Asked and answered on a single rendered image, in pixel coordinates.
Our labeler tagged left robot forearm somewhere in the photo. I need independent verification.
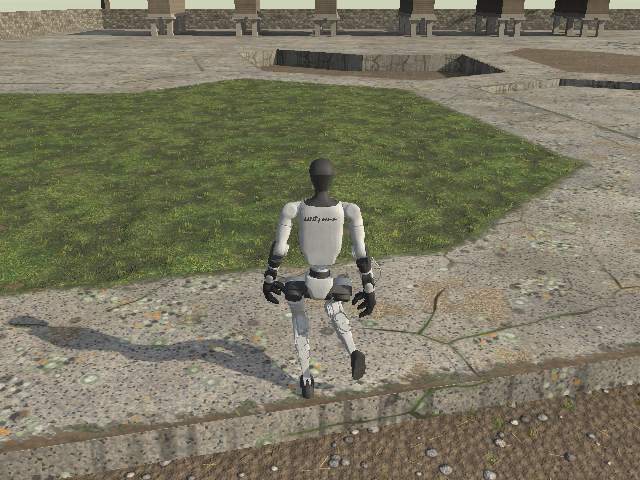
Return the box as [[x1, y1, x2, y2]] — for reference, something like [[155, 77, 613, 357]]
[[264, 241, 283, 283]]

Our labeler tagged robot right foot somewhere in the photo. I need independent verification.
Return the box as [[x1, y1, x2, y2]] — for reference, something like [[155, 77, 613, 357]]
[[351, 350, 366, 380]]

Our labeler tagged right robot forearm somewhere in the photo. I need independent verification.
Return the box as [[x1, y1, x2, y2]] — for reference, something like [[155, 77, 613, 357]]
[[356, 244, 375, 293]]

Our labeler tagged robot left hand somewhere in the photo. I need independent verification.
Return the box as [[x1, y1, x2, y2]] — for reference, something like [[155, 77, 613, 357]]
[[263, 281, 284, 304]]

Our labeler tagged robot right hand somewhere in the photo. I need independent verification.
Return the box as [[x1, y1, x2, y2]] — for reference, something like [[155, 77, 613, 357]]
[[352, 289, 376, 318]]

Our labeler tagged robot left upper arm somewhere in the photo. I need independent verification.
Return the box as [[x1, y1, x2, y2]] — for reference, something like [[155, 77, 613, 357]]
[[273, 201, 301, 257]]

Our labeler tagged robot torso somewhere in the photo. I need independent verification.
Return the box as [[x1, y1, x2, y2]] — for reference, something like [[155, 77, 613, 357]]
[[298, 197, 345, 300]]

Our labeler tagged robot right upper arm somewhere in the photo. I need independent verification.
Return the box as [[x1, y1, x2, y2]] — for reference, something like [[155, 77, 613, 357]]
[[342, 202, 367, 259]]

